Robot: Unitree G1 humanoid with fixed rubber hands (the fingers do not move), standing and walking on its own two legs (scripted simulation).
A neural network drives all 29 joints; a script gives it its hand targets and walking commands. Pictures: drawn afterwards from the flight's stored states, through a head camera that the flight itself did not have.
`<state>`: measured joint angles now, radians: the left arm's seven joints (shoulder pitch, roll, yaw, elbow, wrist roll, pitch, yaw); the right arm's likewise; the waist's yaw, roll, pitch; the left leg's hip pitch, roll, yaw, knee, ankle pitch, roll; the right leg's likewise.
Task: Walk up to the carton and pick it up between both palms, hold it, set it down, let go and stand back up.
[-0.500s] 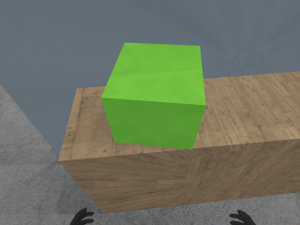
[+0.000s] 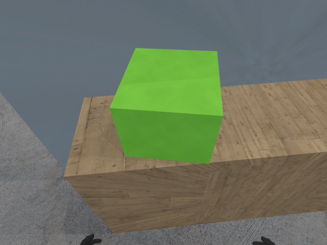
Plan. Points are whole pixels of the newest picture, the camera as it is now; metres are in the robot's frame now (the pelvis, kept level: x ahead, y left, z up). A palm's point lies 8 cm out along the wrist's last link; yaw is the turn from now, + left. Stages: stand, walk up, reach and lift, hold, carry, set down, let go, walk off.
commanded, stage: stand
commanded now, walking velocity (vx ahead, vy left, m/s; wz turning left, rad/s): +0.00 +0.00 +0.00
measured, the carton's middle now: (170, 103) +0.52 +0.01 +0.04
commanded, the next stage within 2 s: walk up in 0.94 s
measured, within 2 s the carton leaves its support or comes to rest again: neither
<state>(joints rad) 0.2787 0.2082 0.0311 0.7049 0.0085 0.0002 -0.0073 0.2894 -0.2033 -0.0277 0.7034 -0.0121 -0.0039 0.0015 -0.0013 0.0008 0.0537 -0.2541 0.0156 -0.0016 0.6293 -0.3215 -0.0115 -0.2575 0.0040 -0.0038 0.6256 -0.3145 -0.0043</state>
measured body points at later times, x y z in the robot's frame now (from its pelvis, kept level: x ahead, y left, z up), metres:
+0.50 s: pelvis +0.00 +0.00 +0.00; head +0.01 +0.00 +0.45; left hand +0.11 +0.24 -0.12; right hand +0.09 -0.25 -0.12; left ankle +0.01 +0.13 -0.73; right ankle +0.02 -0.12 -0.73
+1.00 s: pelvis +0.00 +0.00 +0.00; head +0.01 +0.00 +0.45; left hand +0.10 +0.25 -0.12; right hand +0.08 -0.25 -0.12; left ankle +0.01 +0.13 -0.73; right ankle +0.02 -0.12 -0.73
